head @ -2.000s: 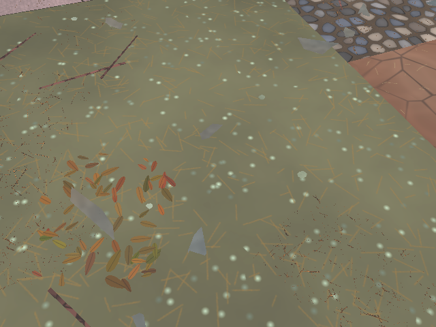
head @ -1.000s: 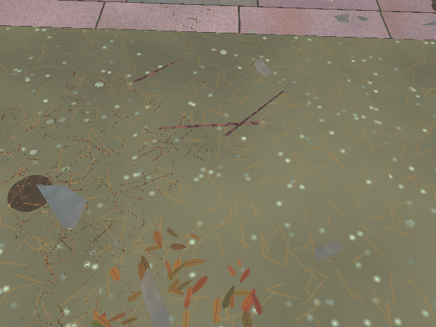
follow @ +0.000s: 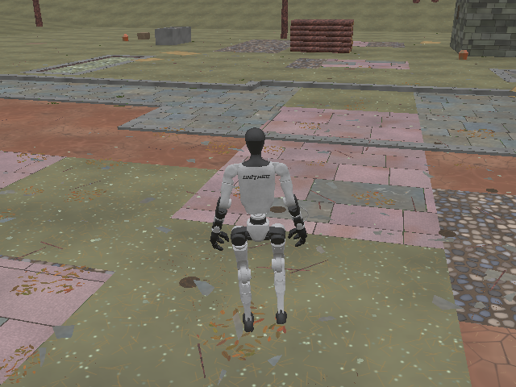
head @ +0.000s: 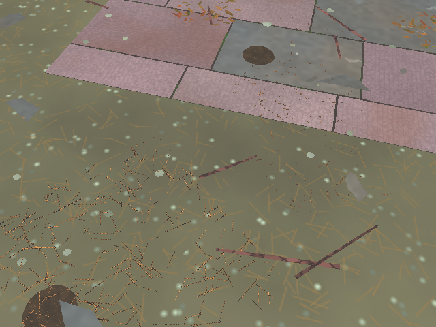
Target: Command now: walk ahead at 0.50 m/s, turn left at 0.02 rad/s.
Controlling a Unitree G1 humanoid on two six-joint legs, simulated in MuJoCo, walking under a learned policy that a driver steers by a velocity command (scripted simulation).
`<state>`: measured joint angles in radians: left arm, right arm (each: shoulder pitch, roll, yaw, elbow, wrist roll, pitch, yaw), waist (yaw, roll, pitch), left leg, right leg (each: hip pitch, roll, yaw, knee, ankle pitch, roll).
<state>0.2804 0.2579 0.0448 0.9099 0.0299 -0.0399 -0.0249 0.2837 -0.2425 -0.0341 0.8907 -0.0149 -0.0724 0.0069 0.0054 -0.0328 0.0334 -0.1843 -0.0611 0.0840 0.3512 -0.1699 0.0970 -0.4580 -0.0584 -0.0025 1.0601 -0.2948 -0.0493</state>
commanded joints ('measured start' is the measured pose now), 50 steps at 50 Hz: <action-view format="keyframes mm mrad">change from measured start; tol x32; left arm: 1 27 46 11 -34 8 13 -12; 13 -337 37 -10 -156 -4 -1 -8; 19 220 206 55 -7 37 -37 36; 50 113 32 36 21 -18 -8 24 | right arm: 1 49 -111 -25 -12 11 -28 -3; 50 -86 -66 -28 -60 -13 -8 -20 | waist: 1 19 92 5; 20 100 -215 -348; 50 -10 84 -25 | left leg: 1 66 263 -236 -234 170 116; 17 300 262 -90 101 838 55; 20 -355 -39 -62 918 -382 -16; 21 -432 38 -165 960 -301 3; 41 -390 109 -57 231 99 -91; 46 459 431 -474 33 -142 53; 50 99 396 -350 -127 54 63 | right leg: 1 -129 -47 7 -27 86 26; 14 -161 8 -71 -474 215 -16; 18 379 64 -73 -593 168 -108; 20 804 -383 673 -749 82 -293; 32 333 -118 111 -958 346 -164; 44 441 -98 160 -589 696 -110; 47 -124 143 37 129 -238 -54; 50 -119 6 60 126 -63 -39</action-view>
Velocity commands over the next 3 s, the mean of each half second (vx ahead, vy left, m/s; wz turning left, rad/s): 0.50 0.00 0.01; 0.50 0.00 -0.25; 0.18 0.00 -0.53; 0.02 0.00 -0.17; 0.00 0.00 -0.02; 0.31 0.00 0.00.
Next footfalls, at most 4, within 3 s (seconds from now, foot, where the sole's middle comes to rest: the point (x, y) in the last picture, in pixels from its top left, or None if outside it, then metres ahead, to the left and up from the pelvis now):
0.36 right None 0.36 -0.12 -0.78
0.90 left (200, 276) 0.66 0.06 -0.78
1.36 right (270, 255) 0.74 -0.17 -0.78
1.82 left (210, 247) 0.77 0.03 -0.78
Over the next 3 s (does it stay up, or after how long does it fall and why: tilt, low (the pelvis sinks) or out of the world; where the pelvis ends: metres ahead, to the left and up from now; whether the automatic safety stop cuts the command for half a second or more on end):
stays up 0.83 -0.19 0.00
